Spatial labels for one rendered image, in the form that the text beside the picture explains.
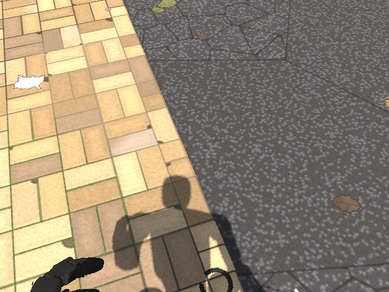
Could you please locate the left robot hand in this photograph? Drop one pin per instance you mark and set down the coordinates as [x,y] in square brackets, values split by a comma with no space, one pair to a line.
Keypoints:
[65,272]

